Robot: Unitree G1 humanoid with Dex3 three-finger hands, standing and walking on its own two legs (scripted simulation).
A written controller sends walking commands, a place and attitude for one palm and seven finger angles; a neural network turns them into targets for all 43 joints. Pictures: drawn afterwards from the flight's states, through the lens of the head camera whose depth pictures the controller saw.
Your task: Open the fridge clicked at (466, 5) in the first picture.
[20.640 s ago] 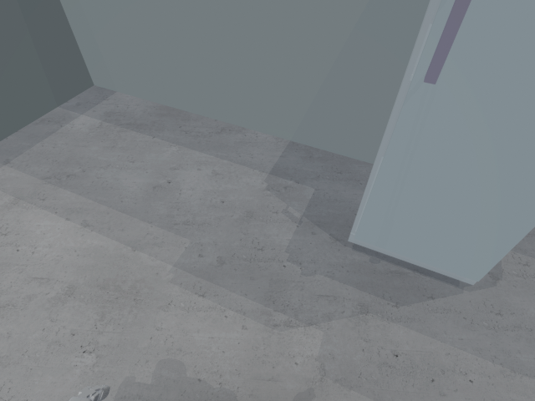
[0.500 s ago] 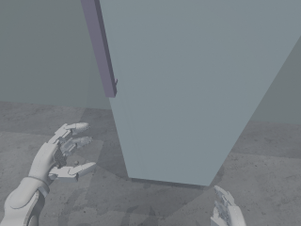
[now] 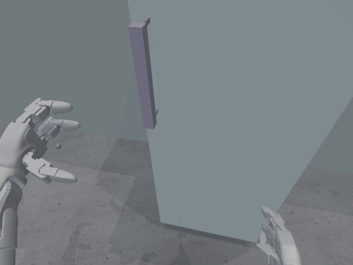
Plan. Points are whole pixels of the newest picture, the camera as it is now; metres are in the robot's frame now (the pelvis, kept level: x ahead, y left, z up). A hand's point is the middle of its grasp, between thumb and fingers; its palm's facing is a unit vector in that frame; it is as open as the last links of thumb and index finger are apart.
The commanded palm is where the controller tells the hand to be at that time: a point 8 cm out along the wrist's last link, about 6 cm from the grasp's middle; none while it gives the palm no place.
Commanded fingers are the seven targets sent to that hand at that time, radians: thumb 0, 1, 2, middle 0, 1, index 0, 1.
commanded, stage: raise the hand to about handle height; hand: left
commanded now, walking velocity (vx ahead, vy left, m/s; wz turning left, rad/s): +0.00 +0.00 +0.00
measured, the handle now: (148, 78) +0.47 +0.14 +0.22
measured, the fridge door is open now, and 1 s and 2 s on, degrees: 0 0 0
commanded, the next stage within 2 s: move the hooked fingers beside the handle in 0.82 s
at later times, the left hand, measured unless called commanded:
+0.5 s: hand (59, 117) +0.29 +0.27 +0.23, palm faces -0.03 -0.99 -0.14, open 14.0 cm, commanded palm +0.25 +0.31 +0.25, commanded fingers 0.00 -0.50 0.30 -0.30 -1.20 -0.30 -1.20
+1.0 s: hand (45, 113) +0.28 +0.28 +0.25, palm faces +0.01 -0.99 -0.13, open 14.0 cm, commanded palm +0.26 +0.31 +0.25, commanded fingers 0.00 -0.50 0.30 -0.30 -1.20 -0.30 -1.20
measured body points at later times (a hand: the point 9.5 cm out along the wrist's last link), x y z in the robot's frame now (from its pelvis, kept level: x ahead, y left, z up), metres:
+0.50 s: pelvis +0.01 -0.01 +0.00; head -0.01 -0.04 +0.45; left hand +0.29 +0.32 +0.24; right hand +0.21 -0.24 -0.07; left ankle +0.01 +0.11 -0.74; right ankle -0.02 -0.11 -0.74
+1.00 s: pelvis +0.01 +0.00 +0.00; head -0.02 -0.02 +0.45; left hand +0.27 +0.33 +0.25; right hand +0.22 -0.21 -0.06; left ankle +0.01 +0.11 -0.74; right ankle -0.02 -0.11 -0.74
